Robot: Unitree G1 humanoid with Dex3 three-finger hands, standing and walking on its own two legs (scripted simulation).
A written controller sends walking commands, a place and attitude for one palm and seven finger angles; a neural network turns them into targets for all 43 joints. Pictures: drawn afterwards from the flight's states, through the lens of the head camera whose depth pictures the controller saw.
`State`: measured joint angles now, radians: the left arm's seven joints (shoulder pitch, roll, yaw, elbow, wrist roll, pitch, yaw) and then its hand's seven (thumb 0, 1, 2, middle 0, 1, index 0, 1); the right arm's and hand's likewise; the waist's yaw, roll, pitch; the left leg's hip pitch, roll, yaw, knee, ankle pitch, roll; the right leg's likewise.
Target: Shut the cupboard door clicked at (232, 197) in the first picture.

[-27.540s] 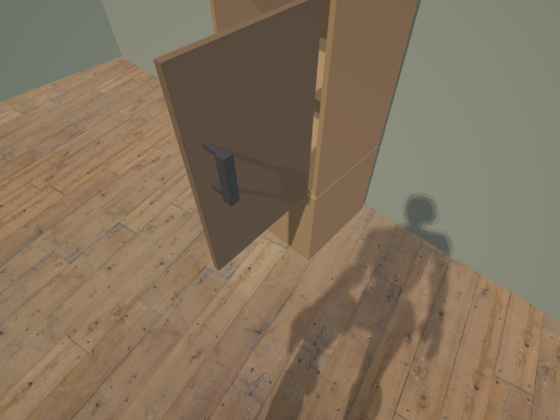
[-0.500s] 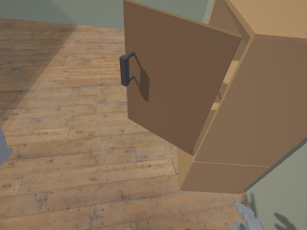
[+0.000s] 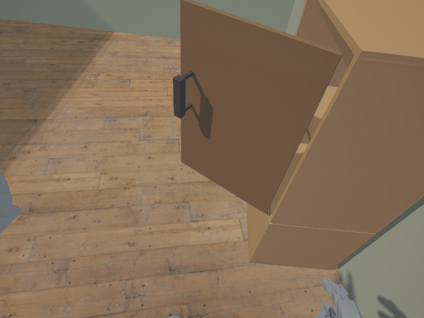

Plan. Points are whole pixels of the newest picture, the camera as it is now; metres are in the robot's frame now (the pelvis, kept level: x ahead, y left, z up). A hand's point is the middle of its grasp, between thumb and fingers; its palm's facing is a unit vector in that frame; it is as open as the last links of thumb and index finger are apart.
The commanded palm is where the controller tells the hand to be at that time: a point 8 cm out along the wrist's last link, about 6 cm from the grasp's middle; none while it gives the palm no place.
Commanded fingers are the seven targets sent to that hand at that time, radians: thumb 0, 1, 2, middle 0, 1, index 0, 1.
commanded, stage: step back with the hand held close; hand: left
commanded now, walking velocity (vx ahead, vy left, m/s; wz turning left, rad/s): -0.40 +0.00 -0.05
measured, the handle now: (184, 94) +0.70 +0.10 +0.04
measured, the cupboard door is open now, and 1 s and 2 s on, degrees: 58 58 58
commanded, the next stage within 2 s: stop stepping back and stand still in 0.58 s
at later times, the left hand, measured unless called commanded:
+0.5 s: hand (45, 272) +0.14 +0.19 +0.20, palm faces +0.25 -0.80 -0.55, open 7.4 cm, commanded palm +0.09 +0.24 +0.20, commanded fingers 0.00 0.90 0.90 -0.20 -0.30 -0.20 -0.30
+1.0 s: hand out of the picture -0.04 +0.25 +0.20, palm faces +0.56 -0.76 -0.33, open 7.4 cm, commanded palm -0.09 +0.27 +0.20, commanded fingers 0.00 0.90 0.90 -0.20 -0.30 -0.20 -0.30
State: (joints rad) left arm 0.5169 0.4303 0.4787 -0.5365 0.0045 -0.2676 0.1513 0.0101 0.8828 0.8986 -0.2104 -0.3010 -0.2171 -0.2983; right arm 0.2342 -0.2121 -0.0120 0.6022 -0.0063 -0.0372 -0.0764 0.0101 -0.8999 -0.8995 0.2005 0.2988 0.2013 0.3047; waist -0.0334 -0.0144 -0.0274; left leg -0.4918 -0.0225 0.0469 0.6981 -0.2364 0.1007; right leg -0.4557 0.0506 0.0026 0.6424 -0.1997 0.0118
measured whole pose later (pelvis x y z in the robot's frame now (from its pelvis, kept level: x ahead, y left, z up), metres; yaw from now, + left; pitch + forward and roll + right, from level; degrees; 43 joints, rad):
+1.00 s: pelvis -0.22 -0.03 +0.02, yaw +1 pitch +2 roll +0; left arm 0.47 0.37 0.38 -0.41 -0.03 -0.14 0.19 0.01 0.88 0.90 -0.21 -0.30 -0.22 -0.30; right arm 0.36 -0.22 0.01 0.70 0.00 -0.05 -0.09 0.01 -0.90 -0.90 0.20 0.30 0.20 0.30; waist 0.03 -0.03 -0.18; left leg -0.37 0.03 0.02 0.72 -0.37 0.02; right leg -0.22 0.01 -0.08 0.48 -0.30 -0.04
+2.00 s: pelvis -0.23 +0.01 +0.01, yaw +1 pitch +0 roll +0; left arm 0.28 0.30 0.08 0.39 0.02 0.02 0.02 0.00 0.90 0.90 -0.19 -0.30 -0.20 -0.30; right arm 0.16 -0.29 0.00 0.79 -0.02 -0.02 0.01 0.01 -0.90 -0.90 0.20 0.30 0.20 0.30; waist 0.00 0.06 -0.05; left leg -0.30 -0.01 0.06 0.57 -0.28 0.05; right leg -0.26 -0.02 -0.04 0.56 -0.31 0.00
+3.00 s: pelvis -0.24 +0.01 +0.03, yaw +0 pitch -2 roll +0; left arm 0.32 0.14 0.01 1.13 0.02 0.00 0.03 0.00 0.91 0.90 -0.20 -0.30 -0.20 -0.30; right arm 0.32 -0.15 -0.01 1.13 -0.01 0.01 -0.03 0.00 -0.91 -0.90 0.20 0.30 0.20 0.30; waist -0.01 -0.01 0.02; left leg -0.20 -0.01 0.08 0.41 -0.18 0.04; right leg -0.17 -0.01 -0.03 0.40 -0.21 0.00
